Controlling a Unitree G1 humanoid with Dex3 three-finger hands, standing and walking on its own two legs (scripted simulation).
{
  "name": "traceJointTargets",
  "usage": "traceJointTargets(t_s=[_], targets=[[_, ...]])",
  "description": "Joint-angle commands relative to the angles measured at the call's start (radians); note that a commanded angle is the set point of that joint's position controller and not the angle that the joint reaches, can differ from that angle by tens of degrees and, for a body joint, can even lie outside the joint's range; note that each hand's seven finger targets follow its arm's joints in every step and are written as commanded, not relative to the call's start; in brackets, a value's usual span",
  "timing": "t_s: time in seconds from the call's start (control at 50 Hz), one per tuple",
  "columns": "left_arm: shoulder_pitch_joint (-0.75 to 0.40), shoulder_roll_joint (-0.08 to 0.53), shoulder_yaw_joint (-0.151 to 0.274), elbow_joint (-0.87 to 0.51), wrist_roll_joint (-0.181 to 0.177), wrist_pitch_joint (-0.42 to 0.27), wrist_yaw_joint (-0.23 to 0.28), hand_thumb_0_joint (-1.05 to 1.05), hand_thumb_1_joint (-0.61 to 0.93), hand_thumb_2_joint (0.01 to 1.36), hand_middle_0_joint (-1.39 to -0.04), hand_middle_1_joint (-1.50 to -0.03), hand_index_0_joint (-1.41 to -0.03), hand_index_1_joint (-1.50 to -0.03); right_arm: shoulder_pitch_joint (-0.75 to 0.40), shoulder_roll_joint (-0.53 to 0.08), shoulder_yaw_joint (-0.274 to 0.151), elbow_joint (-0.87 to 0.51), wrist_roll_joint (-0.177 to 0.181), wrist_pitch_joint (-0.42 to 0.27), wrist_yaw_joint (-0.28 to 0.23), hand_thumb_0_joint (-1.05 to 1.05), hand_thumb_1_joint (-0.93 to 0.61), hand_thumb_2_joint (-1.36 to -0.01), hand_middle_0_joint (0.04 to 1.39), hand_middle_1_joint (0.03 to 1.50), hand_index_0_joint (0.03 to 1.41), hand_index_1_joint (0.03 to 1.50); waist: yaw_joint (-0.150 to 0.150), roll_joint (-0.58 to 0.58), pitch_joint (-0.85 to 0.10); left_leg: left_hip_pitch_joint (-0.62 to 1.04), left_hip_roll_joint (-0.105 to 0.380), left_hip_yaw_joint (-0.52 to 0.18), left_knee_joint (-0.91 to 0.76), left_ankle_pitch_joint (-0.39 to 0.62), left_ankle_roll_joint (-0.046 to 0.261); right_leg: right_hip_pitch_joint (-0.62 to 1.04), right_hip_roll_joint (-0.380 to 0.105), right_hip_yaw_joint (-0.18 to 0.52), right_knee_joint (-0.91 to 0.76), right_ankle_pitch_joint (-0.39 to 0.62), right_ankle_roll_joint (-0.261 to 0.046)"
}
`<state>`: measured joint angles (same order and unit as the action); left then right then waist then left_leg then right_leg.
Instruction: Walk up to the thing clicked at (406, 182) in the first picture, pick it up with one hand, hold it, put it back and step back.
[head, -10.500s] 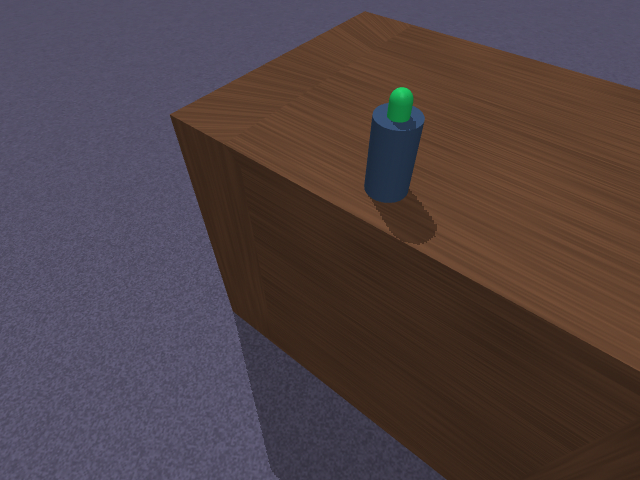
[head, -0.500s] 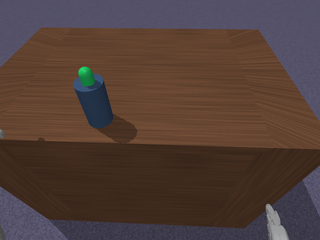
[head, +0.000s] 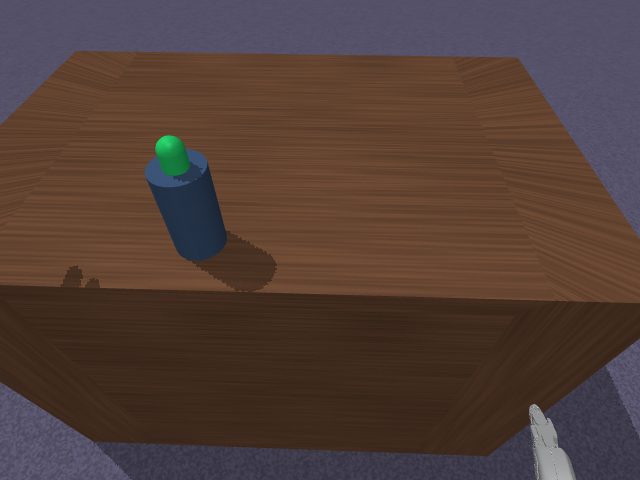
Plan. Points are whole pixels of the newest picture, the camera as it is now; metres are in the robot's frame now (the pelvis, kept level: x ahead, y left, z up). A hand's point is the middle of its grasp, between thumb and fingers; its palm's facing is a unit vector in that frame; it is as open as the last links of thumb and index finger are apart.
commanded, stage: go down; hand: left
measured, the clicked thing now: (186, 196) +0.45 +0.20 +0.12
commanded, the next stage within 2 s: approach in 1.08 s
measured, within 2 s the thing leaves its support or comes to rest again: neither
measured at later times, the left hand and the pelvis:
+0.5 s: hand out of the picture +0.37 +0.38 +0.22, palm faces +0.21 -0.98 -0.01, open 17.8 cm; pelvis +0.00 +0.00 +0.00, yaw +0 degrees
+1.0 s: hand out of the picture +0.36 +0.38 +0.21, palm faces +0.21 -0.98 -0.02, open 17.7 cm; pelvis +0.00 +0.00 +0.00, yaw +0 degrees
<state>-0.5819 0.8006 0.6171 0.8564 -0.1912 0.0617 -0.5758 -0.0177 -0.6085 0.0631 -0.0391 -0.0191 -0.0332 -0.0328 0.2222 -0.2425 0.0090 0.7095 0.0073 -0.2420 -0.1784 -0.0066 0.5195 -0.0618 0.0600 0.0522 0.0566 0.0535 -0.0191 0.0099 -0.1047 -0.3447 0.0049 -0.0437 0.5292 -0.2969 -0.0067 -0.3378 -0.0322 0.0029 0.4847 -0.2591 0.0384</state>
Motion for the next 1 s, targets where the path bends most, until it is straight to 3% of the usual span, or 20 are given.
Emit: traceJointTargets(t_s=[0.0,0.04,0.1,0.14,0.16,0.18,0.2,0.24,0.28,0.34,0.44,0.52,0.54,0.6,0.64,0.7,0.72,0.82,0.92,0.98], targets=[[-0.381,0.413,0.069,-0.207,-0.034,-0.049,-0.003,0.000,-0.611,0.061,-0.042,-0.025,-0.039,-0.036,-0.072,-0.141,-0.049,-0.127,-0.001,-0.049,-0.017,0.000,0.531,-0.056,0.049,0.050,0.049,0.050,0.001,0.133,-0.263,0.173,-0.019,0.019,-0.028,0.374,0.019,0.047,0.032,-0.051,-0.029,0.282,-0.042],[-0.400,0.443,0.081,-0.209,-0.028,-0.037,-0.004,0.000,-0.611,0.065,-0.045,-0.028,-0.040,-0.039,-0.078,-0.132,-0.030,-0.155,-0.001,-0.048,-0.016,0.000,0.536,-0.055,0.049,0.050,0.049,0.050,0.008,0.140,-0.304,0.182,-0.021,0.021,-0.017,0.422,0.019,0.076,0.029,-0.048,-0.026,0.322,-0.042],[-0.424,0.437,0.063,-0.196,-0.022,-0.029,-0.007,0.000,-0.608,0.067,-0.042,-0.028,-0.037,-0.039,-0.079,-0.144,-0.044,-0.124,-0.002,-0.043,-0.018,0.000,0.532,-0.056,0.049,0.050,0.049,0.050,0.002,0.157,-0.287,0.182,-0.016,0.015,-0.019,0.422,0.014,0.054,0.032,-0.050,-0.022,0.309,-0.046],[-0.436,0.451,0.063,-0.176,-0.015,-0.020,-0.007,0.000,-0.598,0.060,-0.044,-0.024,-0.039,-0.034,-0.109,-0.161,-0.055,-0.166,0.000,-0.049,-0.022,0.000,0.532,-0.056,0.049,0.050,0.049,0.050,-0.003,0.147,-0.300,0.185,-0.014,0.012,-0.024,0.394,0.014,0.045,0.033,-0.051,-0.028,0.283,-0.047],[-0.437,0.445,0.060,-0.175,-0.017,-0.017,-0.009,0.000,-0.596,0.067,-0.040,-0.024,-0.034,-0.035,-0.087,-0.143,-0.040,-0.137,0.001,-0.046,-0.019,0.000,0.529,-0.057,0.049,0.050,0.049,0.050,0.000,0.158,-0.258,0.171,-0.012,0.010,-0.033,0.370,0.010,0.031,0.038,-0.055,-0.029,0.259,-0.050],[-0.437,0.449,0.064,-0.167,-0.021,-0.016,-0.012,0.000,-0.606,0.066,-0.042,-0.030,-0.038,-0.040,-0.087,-0.144,-0.038,-0.149,0.003,-0.045,-0.019,0.000,0.534,-0.056,0.049,0.050,0.049,0.050,0.000,0.170,-0.278,0.180,-0.010,0.008,-0.033,0.378,0.006,0.037,0.038,-0.058,-0.028,0.258,-0.052],[-0.450,0.438,0.047,-0.149,-0.017,-0.014,-0.013,0.000,-0.591,0.058,-0.042,-0.024,-0.039,-0.033,-0.086,-0.153,-0.048,-0.149,0.001,-0.047,-0.023,0.000,0.530,-0.056,0.049,0.050,0.049,0.050,-0.014,0.164,-0.263,0.182,-0.008,0.006,-0.031,0.375,0.007,0.014,0.040,-0.057,-0.028,0.252,-0.051],[-0.441,0.441,0.051,-0.130,-0.019,-0.005,-0.014,0.000,-0.577,0.067,-0.039,-0.025,-0.035,-0.034,-0.079,-0.153,-0.042,-0.165,0.002,-0.049,-0.021,0.000,0.534,-0.055,0.049,0.050,0.049,0.050,-0.007,0.141,-0.246,0.154,-0.009,0.007,-0.037,0.343,0.009,0.023,0.041,-0.058,-0.032,0.235,-0.051],[-0.446,0.446,0.044,-0.126,-0.012,-0.005,-0.016,0.000,-0.608,0.072,-0.039,-0.032,-0.035,-0.042,-0.055,-0.139,-0.031,-0.159,0.003,-0.043,-0.018,0.000,0.533,-0.056,0.049,0.050,0.049,0.050,-0.006,0.162,-0.263,0.166,-0.007,0.007,-0.031,0.374,0.005,0.013,0.042,-0.058,-0.025,0.245,-0.055],[-0.456,0.474,0.068,-0.140,-0.017,-0.003,-0.014,0.000,-0.611,0.060,-0.047,-0.033,-0.045,-0.042,-0.023,-0.159,-0.051,-0.141,-0.001,-0.036,-0.017,0.000,0.530,-0.055,0.049,0.050,0.049,0.050,-0.003,0.185,-0.306,0.205,-0.002,0.007,-0.005,0.477,0.002,0.011,0.042,-0.058,-0.017,0.299,-0.055],[-0.491,0.481,0.066,-0.169,-0.002,0.001,-0.003,0.000,-0.611,0.062,-0.042,-0.033,-0.040,-0.042,-0.064,-0.156,-0.051,-0.169,-0.002,-0.043,-0.017,0.000,0.528,-0.056,0.049,0.050,0.049,0.050,0.002,0.174,-0.347,0.214,-0.007,0.010,0.001,0.493,0.009,0.042,0.036,-0.054,-0.011,0.336,-0.053],[-0.444,0.504,0.083,-0.113,0.003,0.008,-0.008,0.000,-0.611,0.058,-0.045,-0.039,-0.044,-0.046,-0.063,-0.168,-0.064,-0.176,0.001,-0.037,-0.025,0.000,0.525,-0.057,0.049,0.050,0.049,0.050,0.000,0.111,-0.279,0.146,-0.017,0.016,-0.010,0.416,0.019,0.061,0.033,-0.051,-0.021,0.315,-0.043],[-0.412,0.503,0.086,-0.090,0.003,0.011,-0.013,0.000,-0.603,0.058,-0.044,-0.036,-0.043,-0.042,-0.059,-0.140,-0.037,-0.170,0.004,-0.034,-0.023,0.000,0.529,-0.055,0.049,0.050,0.049,0.050,0.014,0.108,-0.261,0.118,-0.022,0.018,-0.016,0.391,0.020,0.067,0.031,-0.050,-0.022,0.298,-0.043],[-0.364,0.464,0.063,-0.054,-0.005,0.018,-0.035,0.000,-0.611,0.054,-0.045,-0.037,-0.045,-0.043,-0.036,-0.146,-0.043,-0.204,0.006,-0.025,-0.023,0.000,0.528,-0.056,0.049,0.050,0.049,0.050,-0.001,0.086,-0.265,0.121,-0.021,0.022,-0.009,0.427,0.025,0.070,0.030,-0.048,-0.015,0.338,-0.039],[-0.374,0.469,0.064,-0.084,-0.009,0.016,-0.046,0.000,-0.611,0.054,-0.048,-0.041,-0.049,-0.046,-0.012,-0.118,-0.013,-0.207,0.007,-0.016,-0.018,0.000,0.530,-0.055,0.049,0.050,0.049,0.050,0.007,0.117,-0.277,0.132,-0.021,0.024,-0.002,0.460,0.023,0.064,0.029,-0.048,-0.009,0.353,-0.043],[-0.450,0.497,0.078,-0.175,-0.013,0.008,-0.045,0.000,-0.611,0.055,-0.045,-0.038,-0.045,-0.045,-0.012,-0.163,-0.059,-0.214,0.002,-0.020,-0.024,0.000,0.531,-0.055,0.049,0.050,0.049,0.050,-0.006,0.167,-0.323,0.205,-0.014,0.016,0.004,0.491,0.015,0.024,0.034,-0.051,-0.006,0.342,-0.049],[-0.466,0.495,0.081,-0.186,-0.018,0.007,-0.044,0.000,-0.611,0.057,-0.046,-0.040,-0.045,-0.047,-0.017,-0.146,-0.042,-0.203,0.001,-0.021,-0.021,0.000,0.528,-0.056,0.049,0.050,0.049,0.050,-0.004,0.186,-0.327,0.218,-0.012,0.013,0.006,0.494,0.013,0.019,0.035,-0.054,-0.009,0.332,-0.049],[-0.465,0.467,0.065,-0.187,-0.011,0.002,-0.021,0.000,-0.585,0.060,-0.040,-0.033,-0.039,-0.040,-0.057,-0.195,-0.086,-0.194,-0.001,-0.035,-0.033,0.000,0.531,-0.055,0.049,0.050,0.049,0.050,-0.021,0.161,-0.282,0.206,-0.014,0.010,-0.009,0.384,0.014,-0.018,0.037,-0.055,-0.020,0.259,-0.050],[-0.384,0.430,0.046,-0.135,-0.008,0.006,-0.014,0.000,-0.603,0.047,-0.046,-0.037,-0.048,-0.041,-0.023,-0.142,-0.046,-0.177,0.004,-0.032,-0.026,0.000,0.528,-0.055,0.049,0.050,0.049,0.050,-0.001,0.151,-0.242,0.155,-0.015,0.010,-0.013,0.377,0.014,0.008,0.037,-0.060,-0.014,0.259,-0.051],[-0.422,0.466,0.067,-0.198,-0.018,0.002,-0.024,0.000,-0.611,0.033,-0.053,-0.036,-0.055,-0.040,-0.015,-0.144,-0.047,-0.189,0.004,-0.033,-0.028,0.000,0.526,-0.055,0.049,0.050,0.049,0.050,0.000,0.173,-0.292,0.174,-0.020,0.017,-0.009,0.365,0.017,0.017,0.033,-0.056,-0.016,0.259,-0.049]])
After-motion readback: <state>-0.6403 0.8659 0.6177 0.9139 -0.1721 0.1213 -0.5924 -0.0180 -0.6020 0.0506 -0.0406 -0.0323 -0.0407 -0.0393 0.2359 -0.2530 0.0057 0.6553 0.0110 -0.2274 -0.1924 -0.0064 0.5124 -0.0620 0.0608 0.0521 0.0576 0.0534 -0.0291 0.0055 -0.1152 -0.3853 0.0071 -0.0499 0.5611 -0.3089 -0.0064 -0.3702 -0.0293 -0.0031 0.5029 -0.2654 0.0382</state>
